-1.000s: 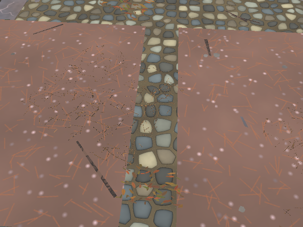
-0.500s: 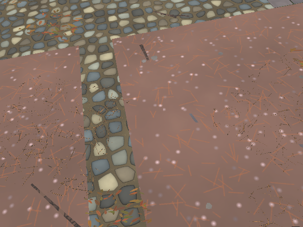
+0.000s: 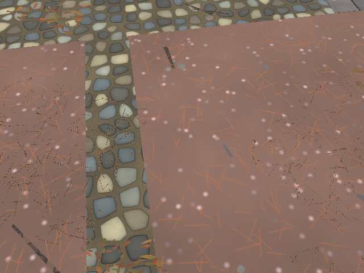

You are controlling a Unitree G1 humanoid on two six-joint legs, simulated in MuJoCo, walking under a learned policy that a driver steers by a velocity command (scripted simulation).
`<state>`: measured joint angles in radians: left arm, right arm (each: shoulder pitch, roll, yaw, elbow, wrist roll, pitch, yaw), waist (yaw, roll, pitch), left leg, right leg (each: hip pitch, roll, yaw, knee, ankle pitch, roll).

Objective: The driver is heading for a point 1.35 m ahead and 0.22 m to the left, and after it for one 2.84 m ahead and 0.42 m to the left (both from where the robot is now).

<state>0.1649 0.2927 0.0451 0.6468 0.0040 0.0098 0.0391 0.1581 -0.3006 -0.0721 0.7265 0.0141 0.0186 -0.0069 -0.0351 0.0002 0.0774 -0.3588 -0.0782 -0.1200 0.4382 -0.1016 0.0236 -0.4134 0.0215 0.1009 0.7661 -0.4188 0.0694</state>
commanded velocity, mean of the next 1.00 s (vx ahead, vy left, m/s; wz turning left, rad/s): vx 0.15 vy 0.00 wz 0.36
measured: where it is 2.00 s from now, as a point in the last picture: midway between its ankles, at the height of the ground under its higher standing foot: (162, 259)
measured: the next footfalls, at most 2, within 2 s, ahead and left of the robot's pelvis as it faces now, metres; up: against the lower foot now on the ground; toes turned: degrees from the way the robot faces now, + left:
right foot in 0.08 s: +0.09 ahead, -0.13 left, +0.00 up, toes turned +8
left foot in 0.54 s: +0.01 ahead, +0.10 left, +0.00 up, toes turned +22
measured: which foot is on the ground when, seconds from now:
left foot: down 0.00-0.08, up 0.10-0.52, down 0.54-1.00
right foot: up 0.00-0.06, down 0.08-0.54, up 0.56-1.00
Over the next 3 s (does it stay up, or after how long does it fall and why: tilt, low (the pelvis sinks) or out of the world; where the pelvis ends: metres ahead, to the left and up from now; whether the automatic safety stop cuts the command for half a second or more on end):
stays up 0.96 0.16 -0.01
